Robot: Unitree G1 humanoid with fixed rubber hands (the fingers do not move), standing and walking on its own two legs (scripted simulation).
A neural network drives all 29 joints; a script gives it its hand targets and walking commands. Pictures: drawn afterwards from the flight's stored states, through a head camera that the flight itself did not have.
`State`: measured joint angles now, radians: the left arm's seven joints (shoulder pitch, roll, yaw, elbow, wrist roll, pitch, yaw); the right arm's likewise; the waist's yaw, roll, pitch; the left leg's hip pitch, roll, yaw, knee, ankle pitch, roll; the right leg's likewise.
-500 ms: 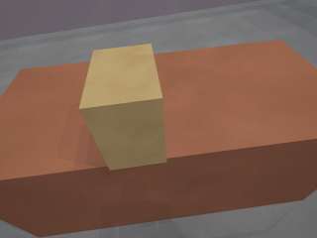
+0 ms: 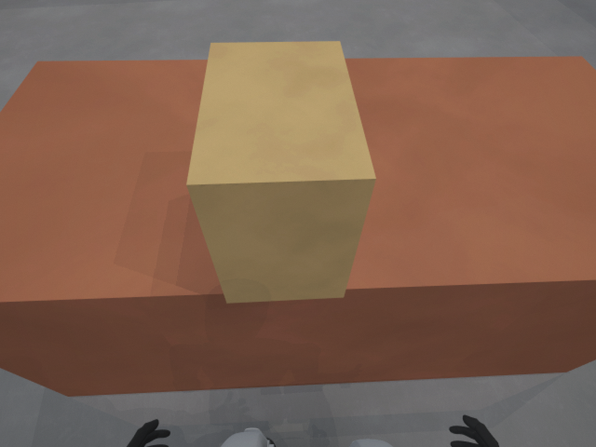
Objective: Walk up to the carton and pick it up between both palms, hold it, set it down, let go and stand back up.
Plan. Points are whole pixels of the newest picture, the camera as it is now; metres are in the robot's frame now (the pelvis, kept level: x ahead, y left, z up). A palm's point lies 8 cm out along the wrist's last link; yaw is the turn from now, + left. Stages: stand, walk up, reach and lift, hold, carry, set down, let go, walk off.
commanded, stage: walk up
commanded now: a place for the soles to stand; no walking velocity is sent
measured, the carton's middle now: (281, 177) +0.49 +0.04 +0.06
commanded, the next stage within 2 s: reach and lift in 1.52 s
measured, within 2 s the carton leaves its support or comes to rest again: neither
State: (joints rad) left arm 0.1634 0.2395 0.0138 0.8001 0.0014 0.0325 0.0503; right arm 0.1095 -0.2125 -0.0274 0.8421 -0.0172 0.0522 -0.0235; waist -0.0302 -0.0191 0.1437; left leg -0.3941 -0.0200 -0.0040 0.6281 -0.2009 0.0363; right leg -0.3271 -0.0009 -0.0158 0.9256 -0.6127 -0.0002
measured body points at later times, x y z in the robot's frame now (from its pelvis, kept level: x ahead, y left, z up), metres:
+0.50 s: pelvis -0.02 +0.02 +0.01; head -0.02 +0.03 +0.46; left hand +0.04 +0.26 -0.13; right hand +0.04 -0.22 -0.13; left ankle -0.01 +0.15 -0.72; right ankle -0.03 -0.11 -0.72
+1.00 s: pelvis -0.01 +0.02 +0.01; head +0.00 +0.02 +0.46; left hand +0.02 +0.27 -0.13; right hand +0.04 -0.22 -0.13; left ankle -0.01 +0.15 -0.72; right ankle -0.03 -0.11 -0.72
